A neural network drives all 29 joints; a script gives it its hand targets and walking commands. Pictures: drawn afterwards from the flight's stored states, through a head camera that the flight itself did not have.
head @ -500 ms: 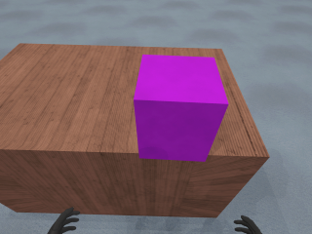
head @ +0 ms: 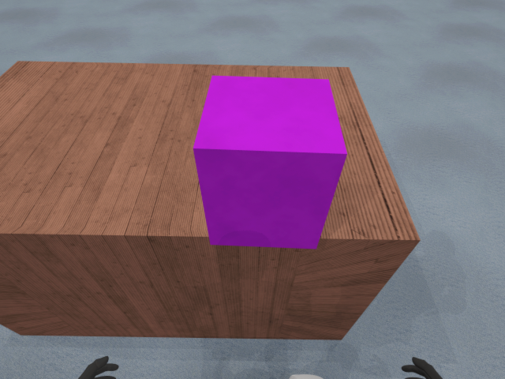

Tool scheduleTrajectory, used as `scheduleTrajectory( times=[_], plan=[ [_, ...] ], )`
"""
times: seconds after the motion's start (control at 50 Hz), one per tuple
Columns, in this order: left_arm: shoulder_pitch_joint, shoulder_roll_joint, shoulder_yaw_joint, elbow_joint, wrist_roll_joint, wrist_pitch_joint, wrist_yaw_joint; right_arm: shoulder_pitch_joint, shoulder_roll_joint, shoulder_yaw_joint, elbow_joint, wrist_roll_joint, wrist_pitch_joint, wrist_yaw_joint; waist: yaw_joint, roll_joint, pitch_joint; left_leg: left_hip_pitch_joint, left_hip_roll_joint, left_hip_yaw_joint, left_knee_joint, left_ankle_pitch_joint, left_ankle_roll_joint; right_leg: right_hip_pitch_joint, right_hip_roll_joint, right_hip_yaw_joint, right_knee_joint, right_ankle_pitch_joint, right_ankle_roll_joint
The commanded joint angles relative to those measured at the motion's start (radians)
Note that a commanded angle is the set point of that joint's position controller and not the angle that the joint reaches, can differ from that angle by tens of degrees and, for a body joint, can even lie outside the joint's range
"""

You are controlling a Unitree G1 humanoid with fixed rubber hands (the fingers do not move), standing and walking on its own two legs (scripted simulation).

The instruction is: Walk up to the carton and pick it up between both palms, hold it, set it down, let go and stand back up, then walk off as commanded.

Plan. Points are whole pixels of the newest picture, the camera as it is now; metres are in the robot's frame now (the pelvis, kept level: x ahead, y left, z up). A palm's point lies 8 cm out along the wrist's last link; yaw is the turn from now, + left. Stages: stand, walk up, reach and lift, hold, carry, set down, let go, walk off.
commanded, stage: walk up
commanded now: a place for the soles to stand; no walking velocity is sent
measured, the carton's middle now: (266, 166) +0.47 -0.02 +0.07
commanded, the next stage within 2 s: reach and lift in 0.42 s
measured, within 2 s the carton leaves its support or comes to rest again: neither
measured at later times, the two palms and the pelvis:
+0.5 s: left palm out of the picture +0.11 +0.28 -0.09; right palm out of the picture +0.10 -0.29 -0.09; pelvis +0.00 +0.00 +0.00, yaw +0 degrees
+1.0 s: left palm (134, 357) +0.18 +0.20 -0.08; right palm (453, 349) +0.17 -0.29 -0.03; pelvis +0.02 -0.04 +0.01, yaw +0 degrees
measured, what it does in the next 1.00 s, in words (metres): stands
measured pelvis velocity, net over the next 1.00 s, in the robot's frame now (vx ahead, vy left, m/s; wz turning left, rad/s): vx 0.02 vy -0.04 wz -0.01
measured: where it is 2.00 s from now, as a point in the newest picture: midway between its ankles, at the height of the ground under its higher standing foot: outside the picture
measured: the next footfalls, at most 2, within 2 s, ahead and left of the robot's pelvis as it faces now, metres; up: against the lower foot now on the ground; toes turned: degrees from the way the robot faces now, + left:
none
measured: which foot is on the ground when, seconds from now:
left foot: down 0.00-1.00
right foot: down 0.00-1.00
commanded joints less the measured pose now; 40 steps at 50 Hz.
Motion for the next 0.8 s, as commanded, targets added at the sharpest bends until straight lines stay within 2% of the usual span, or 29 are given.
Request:
scheduleTrajectory(
  times=[0.0,0.04,0.06,0.1,0.12,0.14,0.16,0.18,0.2,0.22,0.24,0.26,0.3,0.34,0.36,0.38,0.4,0.42,0.44,0.46,0.48,0.52,0.54,0.56,0.6,0.64,0.68,0.72,0.78],
  plan=[
    [-0.029,0.274,0.111,-0.023,0.009,-0.045,-0.003,0.040,-0.225,-0.088,-0.045,-0.031,-0.040,-0.015,-0.018,-0.069,-0.038,-0.022,-0.011,-0.007,-0.051,-0.144,0.056,-0.034,-0.225,0.388,-0.308,0.001,-0.176],
    [-0.035,0.220,0.093,-0.038,-0.001,-0.041,-0.002,0.062,-0.235,-0.088,-0.030,-0.032,-0.050,-0.017,-0.030,-0.082,-0.041,0.079,0.034,-0.085,-0.159,-0.113,0.084,-0.127,-0.147,0.288,-0.265,-0.032,-0.106],
    [-0.058,0.205,0.086,-0.030,0.004,-0.037,-0.007,0.068,-0.276,-0.100,-0.028,-0.034,-0.054,-0.016,-0.027,0.000,-0.027,0.051,0.096,-0.180,-0.223,-0.158,0.111,-0.125,-0.096,0.218,-0.211,-0.035,-0.067],
    [-0.022,0.202,0.092,-0.018,0.003,-0.034,-0.009,0.036,-0.304,-0.103,-0.060,-0.033,-0.055,-0.016,-0.009,0.067,-0.027,0.040,0.211,-0.351,-0.321,-0.243,0.181,-0.127,-0.022,0.132,-0.058,-0.040,-0.030],
    [-0.006,0.213,0.102,0.003,0.010,-0.035,-0.006,0.017,-0.317,-0.109,-0.056,-0.033,-0.054,-0.018,0.011,0.064,-0.014,-0.017,0.258,-0.381,-0.338,-0.218,0.211,-0.074,-0.005,0.076,-0.011,-0.100,-0.010],
    [0.010,0.216,0.115,0.004,0.006,-0.035,-0.007,-0.007,-0.311,-0.102,-0.061,-0.028,-0.050,-0.016,0.026,0.106,-0.011,-0.063,0.271,-0.351,-0.322,-0.192,0.221,-0.050,-0.006,0.077,-0.005,-0.118,-0.011],
    [0.047,0.220,0.104,0.010,0.007,-0.037,-0.006,-0.037,-0.308,-0.096,-0.066,-0.034,-0.047,-0.012,0.039,0.081,-0.013,-0.091,0.234,-0.301,-0.272,-0.165,0.192,0.004,-0.023,0.093,-0.070,-0.100,-0.022],
    [0.036,0.235,0.106,0.001,0.009,-0.044,-0.007,-0.029,-0.286,-0.092,-0.066,-0.028,-0.044,-0.013,0.027,0.033,-0.046,-0.075,0.179,-0.239,-0.225,-0.117,0.156,0.032,-0.051,0.149,-0.152,-0.014,-0.047],
    [0.047,0.244,0.113,0.010,0.007,-0.050,-0.004,-0.031,-0.262,-0.086,-0.073,-0.028,-0.039,-0.010,0.026,-0.003,-0.058,-0.101,0.082,-0.106,-0.108,-0.082,0.099,0.063,-0.108,0.264,-0.253,-0.009,-0.056],
    [0.025,0.271,0.119,0.002,0.017,-0.049,-0.007,-0.013,-0.234,-0.093,-0.066,-0.025,-0.035,-0.014,0.004,-0.105,-0.056,-0.136,-0.003,-0.031,0.000,-0.133,0.059,0.084,-0.169,0.365,-0.329,-0.046,-0.118],
    [0.015,0.282,0.116,-0.005,0.005,-0.047,-0.006,0.013,-0.233,-0.082,-0.058,-0.026,-0.033,-0.015,-0.004,-0.076,-0.055,-0.102,-0.025,0.009,0.036,-0.192,0.050,0.021,-0.246,0.451,-0.372,-0.076,-0.168],
    [-0.024,0.271,0.108,-0.017,0.008,-0.046,-0.006,0.030,-0.234,-0.086,-0.048,-0.027,-0.034,-0.019,-0.011,-0.101,-0.014,-0.038,-0.009,0.003,0.001,-0.188,0.054,-0.073,-0.253,0.454,-0.364,-0.097,-0.194],
    [-0.054,0.231,0.089,-0.027,0.006,-0.040,-0.002,0.086,-0.237,-0.093,-0.026,-0.032,-0.049,-0.012,-0.040,-0.068,-0.041,0.077,0.033,-0.073,-0.171,-0.119,0.075,-0.114,-0.151,0.316,-0.282,-0.068,-0.104],
    [-0.041,0.226,0.102,-0.029,0.011,-0.039,-0.006,0.076,-0.304,-0.106,-0.052,-0.036,-0.052,-0.015,-0.024,-0.006,-0.047,0.064,0.114,-0.228,-0.214,-0.157,0.120,-0.119,-0.080,0.221,-0.187,-0.065,-0.028],
    [-0.029,0.239,0.103,-0.024,0.013,-0.037,-0.010,0.063,-0.312,-0.108,-0.035,-0.031,-0.054,-0.018,-0.019,-0.003,-0.034,0.031,0.173,-0.289,-0.252,-0.181,0.148,-0.112,-0.039,0.172,-0.129,-0.051,-0.033],
    [-0.028,0.227,0.108,-0.027,0.007,-0.036,-0.008,0.045,-0.302,-0.100,-0.036,-0.027,-0.053,-0.017,-0.001,0.061,-0.031,0.003,0.211,-0.327,-0.298,-0.160,0.174,-0.085,-0.026,0.119,-0.053,-0.029,-0.025],
    [-0.009,0.214,0.111,-0.017,0.004,-0.033,-0.005,-0.002,-0.306,-0.104,-0.049,-0.028,-0.051,-0.016,0.011,0.091,-0.010,-0.042,0.232,-0.322,-0.290,-0.114,0.198,-0.052,-0.007,0.087,-0.030,-0.034,-0.022],
    [-0.360,0.083,0.051,-0.201,-0.023,0.165,0.042,-0.353,-0.079,-0.181,0.010,-0.118,-0.181,0.032,-0.037,0.123,-0.053,-0.479,0.063,0.040,-0.236,-0.367,0.075,0.222,0.030,-0.049,0.006,-0.176,-0.010],
    [-0.364,0.062,0.058,-0.205,0.015,0.240,0.059,-0.242,-0.139,-0.208,0.037,-0.143,-0.195,0.057,-0.063,0.182,-0.019,-0.615,0.124,0.044,-0.292,-0.400,0.111,0.391,0.077,-0.079,0.099,-0.019,0.011],
    [-0.354,0.050,0.065,-0.206,0.035,0.266,0.060,-0.229,-0.168,-0.207,0.047,-0.142,-0.192,0.064,-0.069,0.163,0.009,-0.696,0.150,0.028,-0.328,-0.459,0.138,0.476,0.091,-0.101,0.153,0.030,0.020],
    [-0.346,0.046,0.097,-0.222,0.048,0.280,0.063,-0.211,-0.164,-0.186,0.058,-0.139,-0.191,0.069,-0.044,0.155,-0.004,-0.716,0.149,0.042,-0.332,-0.434,0.144,0.508,0.089,-0.094,0.150,0.047,0.017],
    [-0.394,0.076,0.107,-0.275,0.021,0.291,0.055,-0.212,-0.152,-0.201,0.018,-0.132,-0.204,0.065,-0.063,0.097,-0.041,-0.575,0.112,0.067,-0.274,-0.322,0.120,0.397,0.063,-0.050,0.064,0.012,0.006],
    [-0.421,0.071,0.106,-0.347,0.014,0.293,0.056,-0.217,-0.129,-0.182,-0.044,-0.106,-0.209,0.063,-0.061,0.103,-0.093,-0.502,0.095,0.081,-0.261,-0.305,0.108,0.376,0.052,-0.031,0.026,-0.010,0.005],
    [-0.394,0.072,0.103,-0.355,0.003,0.299,0.058,-0.216,-0.114,-0.183,-0.089,-0.101,-0.214,0.061,-0.040,0.051,-0.106,-0.406,0.077,0.101,-0.240,-0.199,0.088,0.317,0.035,-0.027,-0.020,0.017,-0.003],
    [-0.358,0.088,0.105,-0.375,-0.013,0.290,0.053,-0.157,-0.068,-0.174,-0.138,-0.084,-0.199,0.043,-0.054,-0.057,-0.167,-0.251,0.065,0.111,-0.217,-0.111,0.079,0.284,0.013,0.022,-0.111,0.020,0.013],
    [-0.305,0.089,0.091,-0.388,-0.051,0.272,0.040,-0.136,-0.022,-0.186,-0.240,-0.071,-0.179,0.031,-0.051,-0.197,-0.155,0.002,-0.009,0.100,-0.173,-0.012,0.037,0.107,-0.037,0.091,-0.264,-0.066,0.002],
    [-0.234,0.086,0.113,-0.381,-0.040,0.264,0.039,-0.093,-0.041,-0.189,-0.319,-0.048,-0.185,0.023,-0.019,-0.265,-0.186,0.171,-0.024,0.078,-0.214,0.097,0.030,0.092,-0.046,0.087,-0.322,0.077,0.022],
    [-0.190,0.075,0.108,-0.382,-0.026,0.250,0.038,-0.047,-0.021,-0.174,-0.309,-0.034,-0.173,0.013,-0.017,-0.192,-0.183,0.179,-0.017,0.075,-0.269,0.153,0.027,0.178,-0.016,0.053,-0.309,0.252,0.037],
    [-0.118,0.086,0.140,-0.382,-0.011,0.241,0.022,0.047,0.006,-0.133,-0.308,-0.024,-0.166,-0.006,-0.018,-0.174,-0.179,0.130,-0.053,0.093,-0.292,0.204,0.025,0.317,-0.051,0.101,-0.312,0.455,0.074]
  ],
)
